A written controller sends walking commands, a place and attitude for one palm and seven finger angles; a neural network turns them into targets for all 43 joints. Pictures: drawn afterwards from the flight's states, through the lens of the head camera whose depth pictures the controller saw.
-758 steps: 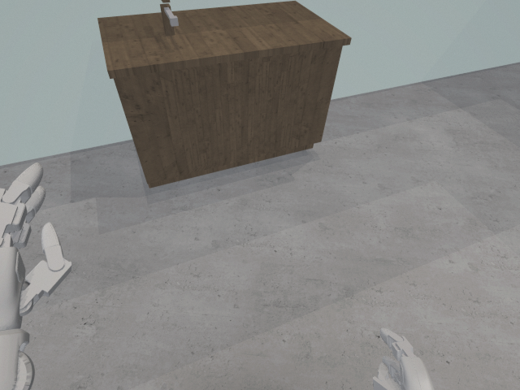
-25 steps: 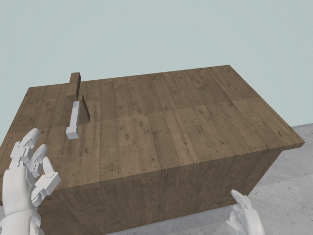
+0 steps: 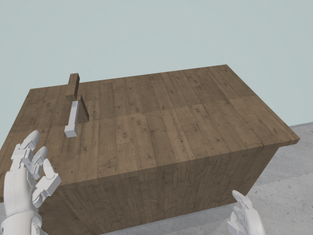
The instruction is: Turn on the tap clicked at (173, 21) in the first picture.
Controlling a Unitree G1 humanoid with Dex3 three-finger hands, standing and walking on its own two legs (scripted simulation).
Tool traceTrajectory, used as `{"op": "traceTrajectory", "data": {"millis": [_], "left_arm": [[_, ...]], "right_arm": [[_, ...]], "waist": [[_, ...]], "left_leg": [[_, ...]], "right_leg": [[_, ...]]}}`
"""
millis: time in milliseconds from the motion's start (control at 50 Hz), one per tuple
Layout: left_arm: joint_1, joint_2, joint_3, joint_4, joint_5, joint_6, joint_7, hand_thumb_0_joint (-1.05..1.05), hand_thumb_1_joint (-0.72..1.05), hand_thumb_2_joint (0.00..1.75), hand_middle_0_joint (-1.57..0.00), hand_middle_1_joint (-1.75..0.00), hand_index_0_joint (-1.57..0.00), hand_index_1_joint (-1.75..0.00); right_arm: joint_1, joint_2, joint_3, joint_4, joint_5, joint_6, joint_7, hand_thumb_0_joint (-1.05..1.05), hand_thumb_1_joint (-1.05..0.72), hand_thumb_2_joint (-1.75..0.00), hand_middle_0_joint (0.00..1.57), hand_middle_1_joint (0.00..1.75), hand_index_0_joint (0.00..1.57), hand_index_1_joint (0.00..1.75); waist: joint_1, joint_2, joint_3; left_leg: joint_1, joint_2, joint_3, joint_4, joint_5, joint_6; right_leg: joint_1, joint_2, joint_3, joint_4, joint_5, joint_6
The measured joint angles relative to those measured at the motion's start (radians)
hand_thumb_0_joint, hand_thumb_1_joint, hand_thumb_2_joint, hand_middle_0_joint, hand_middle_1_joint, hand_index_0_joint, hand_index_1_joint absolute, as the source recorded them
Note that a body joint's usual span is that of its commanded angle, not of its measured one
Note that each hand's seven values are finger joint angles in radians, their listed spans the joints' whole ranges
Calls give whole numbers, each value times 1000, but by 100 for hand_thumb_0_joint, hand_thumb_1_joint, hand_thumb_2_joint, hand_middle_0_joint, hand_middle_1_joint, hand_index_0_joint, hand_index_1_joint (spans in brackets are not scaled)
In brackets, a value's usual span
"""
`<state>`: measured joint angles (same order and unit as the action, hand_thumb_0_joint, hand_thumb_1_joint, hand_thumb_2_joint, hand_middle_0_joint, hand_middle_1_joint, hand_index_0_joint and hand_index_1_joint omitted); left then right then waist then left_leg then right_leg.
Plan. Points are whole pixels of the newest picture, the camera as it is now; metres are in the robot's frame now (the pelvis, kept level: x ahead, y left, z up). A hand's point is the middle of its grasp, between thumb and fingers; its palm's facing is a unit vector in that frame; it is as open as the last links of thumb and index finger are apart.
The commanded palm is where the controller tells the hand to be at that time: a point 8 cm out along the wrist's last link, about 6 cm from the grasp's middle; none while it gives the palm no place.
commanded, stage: reach beside the lever's end, fingers flat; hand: left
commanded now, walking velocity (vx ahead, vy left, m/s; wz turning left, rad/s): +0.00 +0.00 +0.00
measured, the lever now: (71, 131) +0.37 +0.32 +0.06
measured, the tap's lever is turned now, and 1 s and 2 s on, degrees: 0 0 0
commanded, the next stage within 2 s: none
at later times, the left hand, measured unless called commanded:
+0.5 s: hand (52, 164) +0.22 +0.27 +0.11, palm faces +0.53 -0.84 -0.11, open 7.4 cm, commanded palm +0.18 +0.32 +0.12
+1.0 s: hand (50, 153) +0.26 +0.31 +0.09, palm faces +0.56 -0.82 -0.10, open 7.6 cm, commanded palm +0.22 +0.35 +0.09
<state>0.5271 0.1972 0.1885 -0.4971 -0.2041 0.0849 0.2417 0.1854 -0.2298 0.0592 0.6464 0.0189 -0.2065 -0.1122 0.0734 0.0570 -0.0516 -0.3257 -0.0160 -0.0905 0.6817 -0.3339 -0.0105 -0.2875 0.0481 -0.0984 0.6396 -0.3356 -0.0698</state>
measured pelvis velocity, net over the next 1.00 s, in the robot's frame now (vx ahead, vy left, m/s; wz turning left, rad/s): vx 0.00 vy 0.02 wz -0.02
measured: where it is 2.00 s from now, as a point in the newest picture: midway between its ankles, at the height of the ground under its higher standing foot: outside the picture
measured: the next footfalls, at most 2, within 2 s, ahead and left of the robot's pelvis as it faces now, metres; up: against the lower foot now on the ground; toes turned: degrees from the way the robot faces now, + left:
none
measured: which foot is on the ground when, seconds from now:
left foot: down 0.00-1.00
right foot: down 0.00-1.00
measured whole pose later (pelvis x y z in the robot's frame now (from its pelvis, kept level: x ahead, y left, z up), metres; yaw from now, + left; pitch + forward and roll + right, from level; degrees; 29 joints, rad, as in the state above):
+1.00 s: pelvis +0.00 +0.02 +0.00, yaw -1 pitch +3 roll -1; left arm 0.15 0.26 0.37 0.05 -0.21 -0.09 0.17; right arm 0.18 -0.23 0.04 0.69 0.02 -0.17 -0.10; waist 0.04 0.03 -0.06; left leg -0.42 -0.03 -0.06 0.71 -0.34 0.01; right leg -0.39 0.03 -0.07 0.67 -0.34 -0.04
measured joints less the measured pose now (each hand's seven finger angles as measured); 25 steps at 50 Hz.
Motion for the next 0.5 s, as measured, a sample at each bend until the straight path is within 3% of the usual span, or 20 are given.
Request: {"op": "traceTrajectory", "data": {"millis": [280,500], "left_arm": [[-112,31,100,184,-31,-54,-48,2,90,90,-20,-30,-20,-31],[-138,23,107,243,-26,-104,-59,2,90,90,-20,-30,-20,-30]], "right_arm": [[-7,-3,-12,32,3,-8,-8,2,-91,-90,20,30,20,30],[8,-11,-26,26,0,-8,1,2,-91,-90,20,30,20,30]], "waist": [[-5,-14,3],[-17,-20,-2]], "left_leg": [[-16,0,2,-6,-2,-3],[-32,-11,15,-3,-7,9]], "right_leg": [[-18,0,2,-2,-3,-1],[-40,-12,15,10,-11,11]]}}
